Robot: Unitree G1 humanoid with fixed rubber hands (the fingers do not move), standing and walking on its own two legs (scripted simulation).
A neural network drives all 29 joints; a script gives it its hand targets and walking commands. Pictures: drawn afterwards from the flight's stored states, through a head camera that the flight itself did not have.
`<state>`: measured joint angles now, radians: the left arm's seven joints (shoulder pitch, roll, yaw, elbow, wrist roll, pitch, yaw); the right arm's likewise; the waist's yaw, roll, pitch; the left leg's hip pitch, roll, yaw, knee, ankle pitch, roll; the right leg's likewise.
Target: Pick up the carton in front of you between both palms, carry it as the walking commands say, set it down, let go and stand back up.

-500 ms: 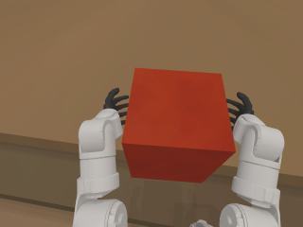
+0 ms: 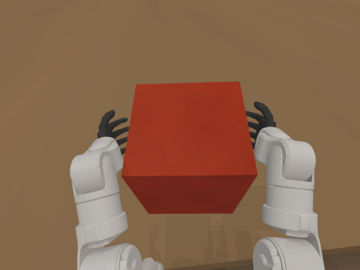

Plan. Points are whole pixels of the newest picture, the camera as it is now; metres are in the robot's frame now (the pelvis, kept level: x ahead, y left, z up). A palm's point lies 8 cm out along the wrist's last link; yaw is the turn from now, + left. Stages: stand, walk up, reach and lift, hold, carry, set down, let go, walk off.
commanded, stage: carry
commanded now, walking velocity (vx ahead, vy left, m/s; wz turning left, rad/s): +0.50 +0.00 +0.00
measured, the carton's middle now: (188, 155) +0.36 -0.03 +0.08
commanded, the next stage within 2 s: none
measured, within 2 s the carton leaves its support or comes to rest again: neither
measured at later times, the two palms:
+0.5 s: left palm (111, 29) +0.65 +0.12 +0.25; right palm (227, 15) +0.68 -0.18 +0.25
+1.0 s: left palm out of the picture +0.94 +0.12 +0.36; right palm out of the picture +0.94 -0.19 +0.37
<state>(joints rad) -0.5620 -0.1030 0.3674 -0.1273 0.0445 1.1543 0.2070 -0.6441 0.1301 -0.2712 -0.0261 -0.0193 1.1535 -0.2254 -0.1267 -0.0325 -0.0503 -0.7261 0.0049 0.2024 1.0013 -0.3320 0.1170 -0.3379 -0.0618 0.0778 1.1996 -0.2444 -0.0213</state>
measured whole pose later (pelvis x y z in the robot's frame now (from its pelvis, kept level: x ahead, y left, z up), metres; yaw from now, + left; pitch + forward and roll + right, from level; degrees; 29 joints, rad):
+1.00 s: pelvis +0.61 -0.03 +0.19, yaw +0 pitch +4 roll -1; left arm -0.56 -0.14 0.28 -0.11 0.06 1.16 0.22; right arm -0.59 0.09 -0.32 -0.08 -0.04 1.16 -0.22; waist 0.02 0.01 -0.15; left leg -0.57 0.06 0.13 0.55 -0.06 0.05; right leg -0.08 -0.01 -0.11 0.43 -0.41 -0.01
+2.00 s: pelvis +1.22 -0.03 +0.20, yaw +0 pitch +3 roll +0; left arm 0.09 -0.14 0.03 -0.51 0.00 1.15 0.15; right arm 0.09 0.14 -0.05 -0.53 -0.03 1.17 -0.15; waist 0.02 0.01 -0.18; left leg -0.60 0.11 0.17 0.53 0.02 -0.01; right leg 0.12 -0.03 -0.19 0.19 -0.36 0.02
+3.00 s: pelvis +1.82 -0.04 +0.20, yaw +0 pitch +3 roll -1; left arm 0.11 -0.14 0.03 -0.59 -0.01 1.11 0.14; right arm 0.08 0.13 -0.03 -0.60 -0.02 1.14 -0.15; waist 0.01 0.04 -0.10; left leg -0.41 0.08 0.16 0.46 -0.03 -0.02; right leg -0.17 -0.03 -0.22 0.41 -0.28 -0.02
